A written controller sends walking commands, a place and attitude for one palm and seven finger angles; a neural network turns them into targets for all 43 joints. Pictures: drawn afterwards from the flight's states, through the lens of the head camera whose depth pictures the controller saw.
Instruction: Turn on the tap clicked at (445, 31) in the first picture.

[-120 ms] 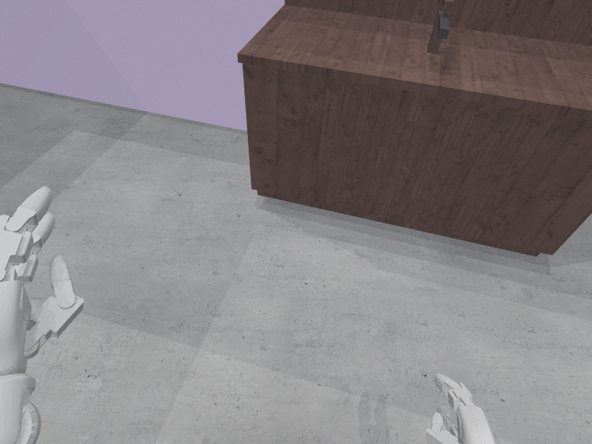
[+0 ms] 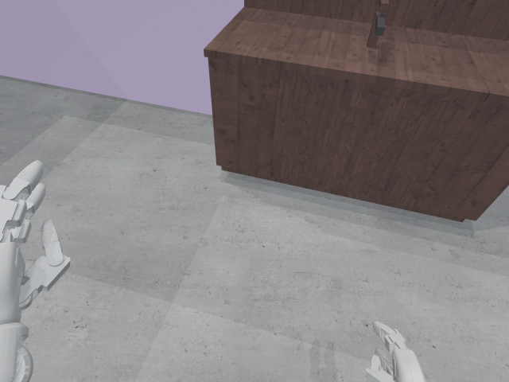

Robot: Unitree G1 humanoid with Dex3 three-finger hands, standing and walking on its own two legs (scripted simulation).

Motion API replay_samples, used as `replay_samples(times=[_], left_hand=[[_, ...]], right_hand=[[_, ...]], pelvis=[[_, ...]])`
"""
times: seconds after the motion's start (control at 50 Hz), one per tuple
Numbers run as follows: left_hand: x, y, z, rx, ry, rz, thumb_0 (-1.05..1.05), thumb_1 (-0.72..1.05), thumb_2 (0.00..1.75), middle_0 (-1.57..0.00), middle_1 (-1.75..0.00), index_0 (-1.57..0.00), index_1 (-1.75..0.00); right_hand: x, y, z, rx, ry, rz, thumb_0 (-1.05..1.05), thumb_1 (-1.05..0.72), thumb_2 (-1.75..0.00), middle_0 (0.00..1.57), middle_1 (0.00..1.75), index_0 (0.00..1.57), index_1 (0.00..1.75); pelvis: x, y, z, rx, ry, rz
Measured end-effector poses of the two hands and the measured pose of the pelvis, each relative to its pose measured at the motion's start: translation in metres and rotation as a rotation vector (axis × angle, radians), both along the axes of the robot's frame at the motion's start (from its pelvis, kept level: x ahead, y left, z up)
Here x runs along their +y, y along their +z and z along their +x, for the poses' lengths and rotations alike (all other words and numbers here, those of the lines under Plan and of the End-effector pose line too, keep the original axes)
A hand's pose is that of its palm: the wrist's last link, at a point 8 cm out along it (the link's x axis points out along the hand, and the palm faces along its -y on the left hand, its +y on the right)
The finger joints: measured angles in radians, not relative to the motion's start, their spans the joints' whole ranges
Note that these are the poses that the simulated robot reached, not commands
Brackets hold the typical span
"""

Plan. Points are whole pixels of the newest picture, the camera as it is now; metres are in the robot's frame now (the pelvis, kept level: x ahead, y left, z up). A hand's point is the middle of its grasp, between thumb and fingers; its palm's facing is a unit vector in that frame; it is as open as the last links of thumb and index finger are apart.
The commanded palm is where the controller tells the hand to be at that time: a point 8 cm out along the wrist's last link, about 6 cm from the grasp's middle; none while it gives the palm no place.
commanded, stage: stand and wait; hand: left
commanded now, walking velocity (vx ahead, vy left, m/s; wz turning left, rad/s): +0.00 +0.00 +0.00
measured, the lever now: (380, 30) +1.25 -0.38 +0.08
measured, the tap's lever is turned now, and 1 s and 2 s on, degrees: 0 0 0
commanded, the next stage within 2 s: look at it before walking up in 0.14 s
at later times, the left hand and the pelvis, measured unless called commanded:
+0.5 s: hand (69, 265) +0.21 +0.23 +0.16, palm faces +0.39 -0.84 -0.37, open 7.4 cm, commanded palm +0.16 +0.27 +0.18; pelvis +0.00 -0.01 +0.00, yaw -1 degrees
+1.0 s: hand (202, 192) +0.32 +0.10 +0.17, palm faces +0.12 -0.85 -0.52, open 7.4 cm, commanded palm +0.28 +0.16 +0.18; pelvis +0.05 -0.07 +0.01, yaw -14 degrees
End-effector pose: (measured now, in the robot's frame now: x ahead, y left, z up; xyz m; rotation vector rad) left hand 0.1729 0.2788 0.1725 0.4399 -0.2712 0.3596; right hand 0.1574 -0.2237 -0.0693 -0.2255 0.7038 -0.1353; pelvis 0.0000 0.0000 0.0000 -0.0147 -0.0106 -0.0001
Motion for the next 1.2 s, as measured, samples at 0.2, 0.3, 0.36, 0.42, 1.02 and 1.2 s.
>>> replay_samples(times=[0.2, 0.3, 0.36, 0.42, 1.02, 1.2], left_hand=[[-0.002, -0.006, 0.002, 0.028, 0.007, -0.016, 0.01, 0.89, 0.9, -0.21, -0.3, -0.21, -0.3], [-0.004, -0.004, 0.001, 0.022, 0.002, -0.012, 0.01, 0.89, 0.9, -0.21, -0.3, -0.21, -0.3], [-0.005, -0.002, -0.001, 0.015, -0.002, -0.004, 0.01, 0.89, 0.9, -0.21, -0.3, -0.21, -0.3], [-0.006, 0.0, -0.003, 0.013, -0.002, 0.002, 0.01, 0.89, 0.9, -0.21, -0.3, -0.21, -0.3], [-0.132, 0.019, 0.13, 0.063, -0.284, 0.168, 0.01, 0.88, 0.9, -0.22, -0.3, -0.22, -0.3], [-0.139, 0.019, 0.189, 0.027, -0.303, 0.123, 0.01, 0.88, 0.9, -0.22, -0.3, -0.22, -0.3]], right_hand=[[-0.004, -0.002, -0.002, 0.01, -0.008, 0.001, 0.01, -0.9, -0.9, 0.2, 0.3, 0.2, 0.3], [-0.007, -0.002, -0.005, 0.014, -0.012, -0.004, 0.01, -0.9, -0.9, 0.2, 0.3, 0.2, 0.3], [-0.009, -0.002, -0.007, 0.015, -0.014, -0.004, 0.01, -0.9, -0.9, 0.2, 0.3, 0.2, 0.3], [-0.01, -0.003, -0.009, 0.014, -0.016, -0.002, 0.01, -0.9, -0.9, 0.2, 0.3, 0.2, 0.3], [-0.135, -0.022, -0.046, 0.177, -0.329, 0.018, 0.01, -0.9, -0.9, 0.2, 0.3, 0.2, 0.3], [-0.133, -0.019, 0.007, 0.154, -0.357, 0.028, 0.01, -0.91, -0.9, 0.2, 0.3, 0.2, 0.3]], pelvis=[[-0.002, 0.0, 0.001, -0.001, -0.001, 0.001], [-0.003, 0.0, -0.001, -0.003, 0.001, 0.001], [-0.004, 0.0, -0.002, -0.003, 0.002, 0.001], [-0.004, 0.0, -0.003, -0.004, -0.001, 0.002], [-0.075, 0.006, 0.058, 0.048, -0.25, 0.056], [-0.076, 0.004, 0.117, 0.047, -0.286, 0.041]])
